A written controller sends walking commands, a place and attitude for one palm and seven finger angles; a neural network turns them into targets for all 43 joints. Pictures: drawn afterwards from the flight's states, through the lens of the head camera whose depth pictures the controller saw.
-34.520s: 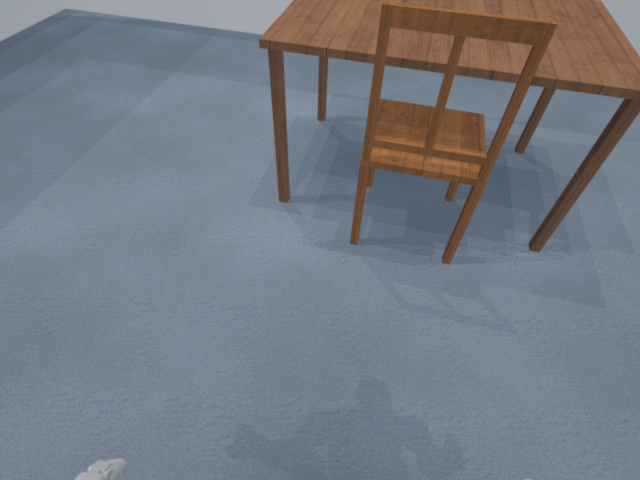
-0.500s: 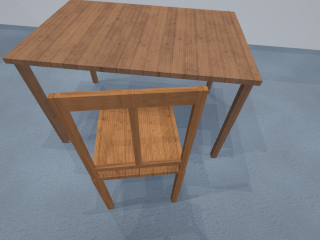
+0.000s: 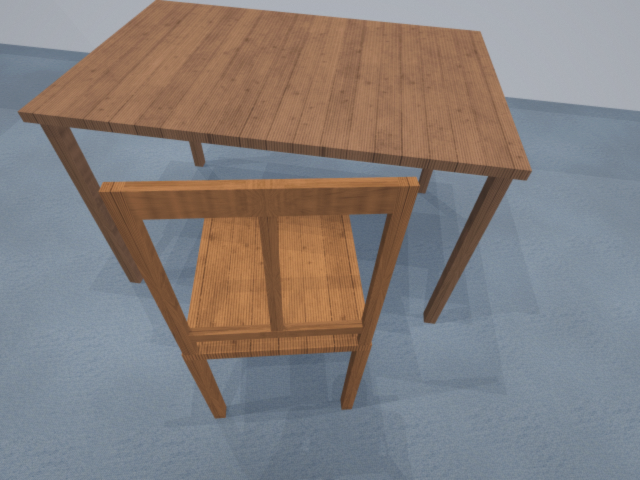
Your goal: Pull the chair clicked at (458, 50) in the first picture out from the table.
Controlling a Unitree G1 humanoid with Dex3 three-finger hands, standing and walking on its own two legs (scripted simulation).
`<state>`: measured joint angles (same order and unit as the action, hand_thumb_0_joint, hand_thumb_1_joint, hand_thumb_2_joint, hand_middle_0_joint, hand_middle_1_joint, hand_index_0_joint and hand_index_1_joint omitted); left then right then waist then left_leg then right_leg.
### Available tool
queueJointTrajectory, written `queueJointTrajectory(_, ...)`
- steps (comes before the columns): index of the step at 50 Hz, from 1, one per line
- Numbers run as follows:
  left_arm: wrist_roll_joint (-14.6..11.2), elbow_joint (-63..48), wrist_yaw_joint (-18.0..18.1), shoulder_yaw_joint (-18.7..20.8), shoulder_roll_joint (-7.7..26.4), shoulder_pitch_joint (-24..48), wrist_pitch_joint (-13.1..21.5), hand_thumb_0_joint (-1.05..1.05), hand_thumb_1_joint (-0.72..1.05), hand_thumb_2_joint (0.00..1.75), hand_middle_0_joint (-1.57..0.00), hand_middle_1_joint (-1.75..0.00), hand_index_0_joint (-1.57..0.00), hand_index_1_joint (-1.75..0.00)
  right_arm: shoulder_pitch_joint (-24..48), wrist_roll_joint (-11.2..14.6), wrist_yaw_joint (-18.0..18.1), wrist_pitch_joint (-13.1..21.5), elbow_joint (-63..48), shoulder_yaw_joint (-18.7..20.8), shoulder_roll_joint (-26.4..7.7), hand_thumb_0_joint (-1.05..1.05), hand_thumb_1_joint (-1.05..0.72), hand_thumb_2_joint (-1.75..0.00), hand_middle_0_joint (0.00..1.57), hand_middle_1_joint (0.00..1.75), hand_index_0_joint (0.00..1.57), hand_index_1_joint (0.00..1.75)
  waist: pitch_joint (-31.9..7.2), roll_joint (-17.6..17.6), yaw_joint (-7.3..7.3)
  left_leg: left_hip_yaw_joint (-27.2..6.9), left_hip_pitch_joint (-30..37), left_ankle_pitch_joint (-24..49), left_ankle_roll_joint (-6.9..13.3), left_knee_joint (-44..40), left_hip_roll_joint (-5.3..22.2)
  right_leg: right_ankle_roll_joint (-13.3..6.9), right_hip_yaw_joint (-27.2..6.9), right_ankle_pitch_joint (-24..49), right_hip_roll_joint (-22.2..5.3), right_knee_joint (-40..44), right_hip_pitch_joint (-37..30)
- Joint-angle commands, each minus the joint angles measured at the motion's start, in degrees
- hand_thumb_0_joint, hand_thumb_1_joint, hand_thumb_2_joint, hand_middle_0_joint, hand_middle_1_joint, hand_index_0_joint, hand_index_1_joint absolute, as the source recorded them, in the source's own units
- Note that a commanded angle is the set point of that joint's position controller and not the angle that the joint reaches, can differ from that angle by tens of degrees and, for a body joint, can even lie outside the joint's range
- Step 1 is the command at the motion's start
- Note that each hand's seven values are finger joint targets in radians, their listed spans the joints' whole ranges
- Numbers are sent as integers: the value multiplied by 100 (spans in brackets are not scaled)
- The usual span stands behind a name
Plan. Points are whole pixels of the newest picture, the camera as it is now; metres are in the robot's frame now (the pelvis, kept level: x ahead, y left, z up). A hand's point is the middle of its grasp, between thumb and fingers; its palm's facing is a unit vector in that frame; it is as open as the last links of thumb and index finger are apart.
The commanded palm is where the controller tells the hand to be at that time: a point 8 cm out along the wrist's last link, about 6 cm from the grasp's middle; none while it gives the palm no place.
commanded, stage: shuffle to correct the standing spot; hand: left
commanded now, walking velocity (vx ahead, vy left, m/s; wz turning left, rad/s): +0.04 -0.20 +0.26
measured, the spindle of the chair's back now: (273, 280) +0.44 +0.10 -0.08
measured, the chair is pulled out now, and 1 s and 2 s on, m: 0.22 0.22 0.22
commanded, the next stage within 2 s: come to a stop and stand still in 0.68 s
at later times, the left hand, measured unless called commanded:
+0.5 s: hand out of the picture -0.03 +0.08 -0.20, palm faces +0.16 -0.98 -0.13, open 7.3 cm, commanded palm none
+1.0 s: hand out of the picture +0.05 +0.02 -0.19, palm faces +0.16 -0.96 -0.21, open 7.3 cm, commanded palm none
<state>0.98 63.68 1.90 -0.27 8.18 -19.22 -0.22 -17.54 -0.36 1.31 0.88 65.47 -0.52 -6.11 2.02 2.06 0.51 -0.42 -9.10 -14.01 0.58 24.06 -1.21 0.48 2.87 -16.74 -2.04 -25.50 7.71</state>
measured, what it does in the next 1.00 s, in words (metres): steps to the right: left foot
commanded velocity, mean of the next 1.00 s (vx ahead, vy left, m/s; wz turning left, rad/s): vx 0.02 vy -0.12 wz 0.07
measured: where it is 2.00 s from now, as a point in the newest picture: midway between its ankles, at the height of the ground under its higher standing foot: outside the picture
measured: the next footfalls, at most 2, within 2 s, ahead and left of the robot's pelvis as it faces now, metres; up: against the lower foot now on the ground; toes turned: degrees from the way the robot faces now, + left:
left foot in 0.88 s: +0.03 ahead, -0.07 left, +0.00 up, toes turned +14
right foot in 1.10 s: +0.08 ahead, -0.37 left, +0.00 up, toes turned +7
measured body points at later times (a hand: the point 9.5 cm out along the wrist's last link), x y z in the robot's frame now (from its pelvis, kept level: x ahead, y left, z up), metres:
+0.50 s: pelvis +0.02 -0.07 -0.02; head +0.04 -0.05 +0.43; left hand -0.04 +0.13 -0.18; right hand +0.06 -0.29 -0.17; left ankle -0.01 +0.09 -0.74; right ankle -0.03 -0.12 -0.74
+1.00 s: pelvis +0.02 -0.17 -0.02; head +0.05 -0.16 +0.43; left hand +0.04 +0.07 -0.17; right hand +0.04 -0.41 -0.17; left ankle -0.01 -0.08 -0.74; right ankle -0.02 -0.32 -0.66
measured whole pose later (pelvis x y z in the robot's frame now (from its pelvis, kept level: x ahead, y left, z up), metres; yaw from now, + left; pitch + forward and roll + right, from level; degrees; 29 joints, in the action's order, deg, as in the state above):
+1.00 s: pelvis +0.02 -0.17 -0.02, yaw +8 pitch -1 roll +1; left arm 0.9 53.7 1.4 2.8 10.3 -13.4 -3.3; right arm -17.3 -1.7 3.5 -0.2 59.8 0.6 -9.6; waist 5.7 1.7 1.0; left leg 6.6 -13.6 -21.1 2.2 36.0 0.3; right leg 1.1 -3.7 -27.7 -0.8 -67.8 24.0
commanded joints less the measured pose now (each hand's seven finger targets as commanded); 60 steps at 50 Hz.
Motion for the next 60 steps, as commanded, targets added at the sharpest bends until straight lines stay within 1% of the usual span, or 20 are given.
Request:
queueJointTrajectory(1, 38, -116, 30, 65, 356, -684, 26, 0, 90, 90, -20, -30, -20, -30, -320, -15, 88, 19, -169, 195, -741, 0, -90, -90, 20, 30, 20, 30, 482, -369, -71, -877, -400, 575, 351, -561, 860, -85, 63, 379, -240, 189, 315)
queueJointTrajectory(12, 55, -348, 25, 230, 519, -905, -44, 0, 90, 90, -20, -30, -20, -30, -278, -46, 157, -83, -323, 266, -681, 0, -90, -90, 20, 30, 20, 30, 90, 111, -101, -386, -850, 1329, 206, 647, 524, -378, -43, 1364, -477, 106, -175)
queueJointTrajectory(16, 93, -447, 22, 229, 603, -781, -113, 0, 90, 90, -20, -30, -20, -30, -70, -58, 185, -165, -405, 268, -484, 0, -90, -90, 20, 30, 20, 30, 348, 622, -72, 247, -1062, -644, 75, 1725, 267, -888, -363, 2008, -1053, 474, 161)
queueJointTrajectory(19, 94, -467, 2, 163, 487, -545, -137, 0, 90, 90, -20, -30, -20, -30, -273, -77, 162, -176, -264, 239, -379, 0, -90, -90, 20, 30, 20, 30, 515, 175, 106, 300, -422, -11, 125, 912, 516, -858, -83, 1496, -820, 205, 765)
queueJointTrajectory(23, 57, -586, -8, 194, 395, -605, -177, 0, 90, 90, -20, -30, -20, -30, -457, -107, 268, -139, -195, 334, -1111, 0, -90, -90, 20, 30, 20, 30, 300, -1767, 35, -1542, -256, 2774, 878, -213, 1925, -132, 402, -497, -31, -1149, 891)
queueJointTrajectory(27, 70, -623, -71, 265, 385, -854, -186, 0, 90, 90, -20, -30, -20, -30, -17, -118, 261, -138, -448, 412, -1235, 0, -90, -90, 20, 30, 20, 30, 49, -1106, -174, -1007, -422, 2300, 637, 268, 1633, -123, 245, -51, -49, -275, 473)
queueJointTrajectory(29, 117, -600, -44, 364, 687, -1068, -151, 0, 90, 90, -20, -30, -20, -30, 46, -63, 280, -198, -533, 395, -904, 0, -90, -90, 20, 30, 20, 30, 15, 471, -235, 179, -1141, 1138, 138, 1414, 783, -27, -346, 1987, -537, 472, -347)
queueJointTrajectory(30, 142, -569, -17, 372, 780, -1221, -140, 0, 90, 90, -20, -30, -20, -30, 256, -47, 296, -228, -643, 340, -637, 0, -90, -90, 20, 30, 20, 30, 143, 1323, -379, 623, -1865, -1338, -51, 2407, 177, -107, -724, 3982, -1039, 700, -663)
queueJointTrajectory(31, 150, -562, -1, 277, 641, -1229, -153, 0, 90, 90, -20, -30, -20, -30, 306, -52, 326, -265, -631, 363, -643, 0, -90, -90, 20, 30, 20, 30, 202, 1083, -341, 440, -2004, -1891, 6, 3191, 206, -69, -658, 5167, -1075, 595, -572)
queueJointTrajectory(36, 150, -923, 96, 273, 646, -577, -136, 0, 90, 90, -20, -30, -20, -30, 207, -34, 260, -325, -505, 409, -750, 0, -90, -90, 20, 30, 20, 30, -7, 305, -77, 499, -2062, -1231, 16, 4177, 264, -368, -253, 5179, -808, 467, -684)
queueJointTrajectory(38, 160, -1026, 101, 313, 694, -414, -145, 0, 90, 90, -20, -30, -20, -30, 43, -37, 277, -342, -479, 416, -805, 0, -90, -90, 20, 30, 20, 30, 27, 389, 24, 606, -1968, -1231, 37, 3706, 191, 195, -266, 5074, -654, 649, -705)
queueJointTrajectory(41, 57, -1420, 18, 558, 1112, 821, -159, 0, 90, 90, -20, -30, -20, -30, -1872, -2, 428, -241, -118, 564, -1147, 0, -90, -90, 20, 30, 20, 30, -70, 1058, 1076, 1309, 554, -1030, 498, 585, -133, 1477, 495, 7625, 75, -352, 528)
queueJointTrajectory(42, -111, -1497, 20, 581, 1152, 1139, -158, 0, 90, 90, -20, -30, -20, -30, -2877, 1, 475, -141, 103, 586, -1283, 0, -90, -90, 20, 30, 20, 30, -606, -64, 1599, 773, 1559, 869, 964, -912, 578, 1486, 771, 6328, 220, -2893, 823)
queueJointTrajectory(43, -185, -1450, 41, 412, 653, 328, -169, 0, 90, 90, -20, -30, -20, -30, -1916, 52, 532, -162, -166, 335, -1033, 0, -90, -90, 20, 30, 20, 30, -536, -2560, 857, -1030, 717, 2967, 1415, -536, 1929, 841, -241, -1340, 798, -5889, 1425)
queueJointTrajectory(44, -96, -1336, 93, 468, 625, -426, -201, 0, 90, 90, -20, -30, -20, -30, -189, 3, 322, -165, -829, 161, -726, 0, -90, -90, 20, 30, 20, 30, -177, -1440, -102, -600, -301, 3631, 1457, -39, 2340, -30, -1049, -1553, 304, -6836, 1515)
queueJointTrajectory(45, 29, -1365, 46, 414, 529, -677, -130, 0, 90, 90, -20, -30, -20, -30, 535, -99, 258, -36, -1339, 81, -807, 0, -90, -90, 20, 30, 20, 30, -209, -940, -493, -1199, -811, 3433, 1385, 52, 2124, -114, -1179, -1493, 301, -6483, 1624)
queueJointTrajectory(47, 30, -1307, -36, 323, 421, -119, -211, 0, 90, 90, -20, -30, -20, -30, 832, -182, 244, 118, -1253, 143, -876, 0, -90, -90, 20, 30, 20, 30, 641, -714, -502, -1126, -1515, 2111, 1224, -446, 1822, 45, -883, -1121, -29, -4825, 1737)
queueJointTrajectory(53, 25, -883, 6, 172, 363, -304, -20, 0, 90, 90, -20, -30, -20, -30, 26, -33, 24, -54, -732, 313, -1078, 0, -90, -90, 20, 30, 20, 30, -133, -535, -305, 1, -639, 860, 459, 547, 845, 231, 225, 245, 14, -102, 100)
queueJointTrajectory(57, 15, -943, 47, 355, 1393, -84, 66, 0, 90, 90, -20, -30, -20, -30, 67, -9, -35, -246, -931, 334, -674, 0, -90, -90, 20, 30, 20, 30, 26, 1316, -194, 584, -985, -1157, -212, 1511, 126, -494, -1767, 1724, -1523, 581, 414)
queueJointTrajectory(60, 67, -969, 124, 419, 1407, -102, 43, 0, 90, 90, -20, -30, -20, -30, 241, -26, -56, -266, -1065, 336, -693, 0, -90, -90, 20, 30, 20, 30, 268, 1078, -265, 406, -1406, -1353, -189, 1974, 192, -905, -2018, 2497, -1827, 514, 286)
